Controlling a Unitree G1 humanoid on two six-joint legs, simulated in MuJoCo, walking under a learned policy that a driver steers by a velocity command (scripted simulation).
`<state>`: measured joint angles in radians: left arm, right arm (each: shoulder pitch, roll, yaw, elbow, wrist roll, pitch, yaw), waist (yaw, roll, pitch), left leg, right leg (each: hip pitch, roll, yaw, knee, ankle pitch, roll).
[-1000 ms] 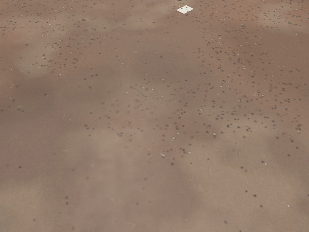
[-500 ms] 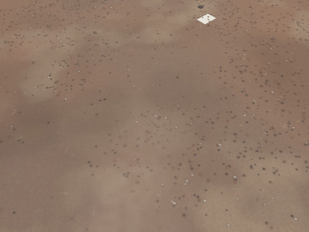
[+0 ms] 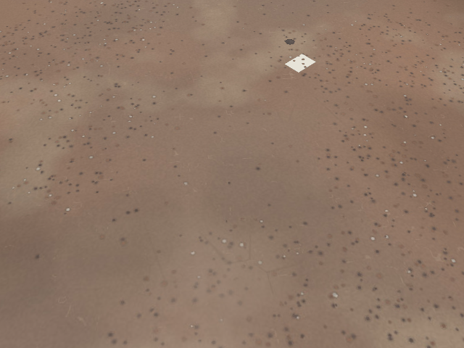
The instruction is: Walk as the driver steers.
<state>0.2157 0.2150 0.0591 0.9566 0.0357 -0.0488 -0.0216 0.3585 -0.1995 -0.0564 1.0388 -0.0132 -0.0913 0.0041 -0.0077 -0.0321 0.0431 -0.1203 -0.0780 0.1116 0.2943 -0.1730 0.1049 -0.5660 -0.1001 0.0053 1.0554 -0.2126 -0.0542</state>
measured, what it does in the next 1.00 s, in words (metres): walks ahead: right foot, then left foot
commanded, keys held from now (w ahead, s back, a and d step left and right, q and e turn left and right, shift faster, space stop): w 1.00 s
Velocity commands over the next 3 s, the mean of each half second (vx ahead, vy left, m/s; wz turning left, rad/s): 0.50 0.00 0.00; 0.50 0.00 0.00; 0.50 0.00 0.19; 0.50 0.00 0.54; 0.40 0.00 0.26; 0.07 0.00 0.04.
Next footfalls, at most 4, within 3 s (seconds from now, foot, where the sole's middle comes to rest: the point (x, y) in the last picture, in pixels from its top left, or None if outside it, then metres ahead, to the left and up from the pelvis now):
0.30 right None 0.35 -0.12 -0.78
0.86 left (216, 295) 0.65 0.06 -0.78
1.42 right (269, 212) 0.96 -0.12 -0.78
1.98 left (194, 169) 1.16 0.15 -0.78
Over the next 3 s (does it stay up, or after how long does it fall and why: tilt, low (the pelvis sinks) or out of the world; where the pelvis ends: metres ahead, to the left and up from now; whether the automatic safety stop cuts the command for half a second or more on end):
stays up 1.34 0.20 0.00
